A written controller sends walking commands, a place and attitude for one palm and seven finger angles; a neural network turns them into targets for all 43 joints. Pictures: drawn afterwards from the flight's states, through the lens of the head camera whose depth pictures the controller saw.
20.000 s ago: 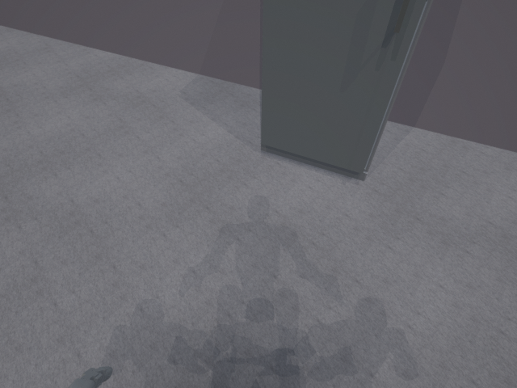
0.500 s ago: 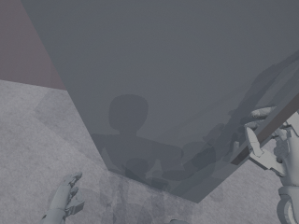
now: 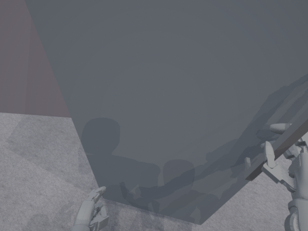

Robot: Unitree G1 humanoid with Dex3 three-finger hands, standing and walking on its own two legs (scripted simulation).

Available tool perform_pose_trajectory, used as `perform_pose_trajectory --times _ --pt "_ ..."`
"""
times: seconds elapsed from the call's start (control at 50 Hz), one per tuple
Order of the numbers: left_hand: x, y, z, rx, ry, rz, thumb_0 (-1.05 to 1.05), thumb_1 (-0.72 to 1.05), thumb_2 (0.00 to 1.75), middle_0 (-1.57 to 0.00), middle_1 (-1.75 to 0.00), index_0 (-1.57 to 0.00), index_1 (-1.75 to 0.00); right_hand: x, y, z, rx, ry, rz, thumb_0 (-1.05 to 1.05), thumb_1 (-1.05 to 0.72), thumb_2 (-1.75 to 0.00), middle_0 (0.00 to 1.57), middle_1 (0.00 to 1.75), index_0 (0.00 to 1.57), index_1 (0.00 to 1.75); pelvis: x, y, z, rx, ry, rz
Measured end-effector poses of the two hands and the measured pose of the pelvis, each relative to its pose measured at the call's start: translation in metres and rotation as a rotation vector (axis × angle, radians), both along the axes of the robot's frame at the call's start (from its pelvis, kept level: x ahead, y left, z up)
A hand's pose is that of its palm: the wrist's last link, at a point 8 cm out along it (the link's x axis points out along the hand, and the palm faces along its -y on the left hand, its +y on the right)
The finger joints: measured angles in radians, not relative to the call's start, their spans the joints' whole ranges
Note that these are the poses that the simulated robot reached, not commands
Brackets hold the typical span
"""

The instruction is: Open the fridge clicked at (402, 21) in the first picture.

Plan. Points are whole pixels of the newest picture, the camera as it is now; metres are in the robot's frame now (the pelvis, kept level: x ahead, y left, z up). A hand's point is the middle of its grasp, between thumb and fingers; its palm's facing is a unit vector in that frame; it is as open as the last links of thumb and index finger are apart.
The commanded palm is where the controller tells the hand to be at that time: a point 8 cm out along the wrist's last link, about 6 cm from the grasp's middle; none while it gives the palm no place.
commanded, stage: walk backward, drawing the door open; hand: right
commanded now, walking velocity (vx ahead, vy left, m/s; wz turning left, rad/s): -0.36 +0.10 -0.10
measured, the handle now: (281, 135) +0.28 -0.23 +0.19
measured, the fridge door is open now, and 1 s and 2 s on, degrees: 11 52 81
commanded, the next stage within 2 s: stop walking and hold the door back in 1.64 s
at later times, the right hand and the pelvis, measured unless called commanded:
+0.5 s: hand out of the picture +0.09 -0.12 +0.16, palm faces +0.57 +0.77 -0.30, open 6.3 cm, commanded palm +0.04 -0.15 +0.16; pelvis -0.07 +0.16 +0.00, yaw -21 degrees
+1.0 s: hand out of the picture -0.03 +0.02 +0.16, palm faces +0.85 +0.43 -0.31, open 6.4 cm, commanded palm -0.10 +0.03 +0.16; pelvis -0.06 +0.35 -0.01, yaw -45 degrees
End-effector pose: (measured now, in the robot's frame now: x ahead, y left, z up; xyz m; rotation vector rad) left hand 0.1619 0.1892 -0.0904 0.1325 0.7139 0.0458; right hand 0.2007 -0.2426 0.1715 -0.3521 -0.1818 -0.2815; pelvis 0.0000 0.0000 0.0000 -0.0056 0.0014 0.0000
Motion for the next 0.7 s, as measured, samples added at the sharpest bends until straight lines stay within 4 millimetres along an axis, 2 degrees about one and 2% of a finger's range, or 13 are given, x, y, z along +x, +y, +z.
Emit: perform_pose_trajectory --times 0.12,0.2,0.26,0.32,0.42,0.5,0.6,0.64,0.7 --pt "0.005 0.074 -0.002 0.091 0.024 0.008 0.01 0.9 0.9 -0.2 -0.3 -0.2 -0.3 -0.03 0.016 0.0 -0.031 -0.001 -0.111 -0.07 -0.67 -0.81 0.46 1.4 0.23 1.35 -0.02 0.038 -0.001 0.002 0.031 -0.075" --pt "0.002 0.105 0.006 0.174 0.034 -0.009 0.01 0.9 0.9 -0.2 -0.29 -0.2 -0.3 -0.054 0.027 -0.001 -0.027 -0.013 -0.145 -0.07 -0.67 -0.81 0.46 1.4 0.23 1.35 -0.03 0.057 -0.001 -0.014 0.025 -0.15" --pt "0.0 0.114 0.008 0.217 0.016 -0.047 0.01 0.9 0.9 -0.19 -0.29 -0.2 -0.3 -0.073 0.036 -0.003 -0.013 -0.043 -0.152 -0.07 -0.66 -0.81 0.46 1.4 0.25 1.35 -0.038 0.069 -0.006 0.0 0.018 -0.211" --pt "-0.003 0.115 0.005 0.226 -0.022 -0.083 0.01 0.9 0.9 -0.19 -0.29 -0.2 -0.3 -0.093 0.046 -0.007 -0.008 -0.099 -0.15 -0.07 -0.65 -0.82 0.46 1.4 0.26 1.36 -0.05 0.082 -0.018 0.006 0.006 -0.249" --pt "-0.023 0.103 0.006 0.146 0.031 -0.229 0.01 0.9 0.9 -0.19 -0.29 -0.2 -0.3 -0.127 0.069 -0.004 -0.005 -0.077 -0.224 -0.06 -0.65 -0.81 0.46 1.4 0.27 1.37 -0.065 0.121 -0.003 0.026 -0.047 -0.324" --pt "-0.031 0.104 0.002 0.076 0.053 -0.327 0.01 0.9 0.9 -0.2 -0.29 -0.2 -0.3 -0.156 0.092 -0.002 -0.008 -0.05 -0.299 -0.05 -0.65 -0.79 0.46 1.4 0.28 1.37 -0.073 0.156 0.002 0.054 -0.062 -0.37" --pt "-0.019 0.126 -0.013 0.016 0.056 -0.418 0.01 0.9 0.9 -0.2 -0.3 -0.21 -0.3 -0.19 0.127 -0.001 -0.054 -0.035 -0.44 -0.07 -0.65 -0.79 0.46 1.4 0.26 1.36 -0.069 0.211 -0.009 0.054 -0.039 -0.457" --pt "-0.007 0.142 -0.024 0.009 0.054 -0.457 0.01 0.9 0.9 -0.2 -0.3 -0.21 -0.3 -0.204 0.142 -0.002 -0.085 -0.042 -0.512 -0.09 -0.64 -0.8 0.46 1.4 0.24 1.34 -0.068 0.234 -0.018 0.034 -0.025 -0.493" --pt "0.011 0.168 -0.029 0.066 0.071 -0.498 0.01 0.9 0.9 -0.2 -0.3 -0.21 -0.3 -0.223 0.166 -0.001 -0.083 -0.026 -0.579 -0.09 -0.64 -0.81 0.46 1.4 0.25 1.34 -0.07 0.257 -0.014 0.007 -0.031 -0.554"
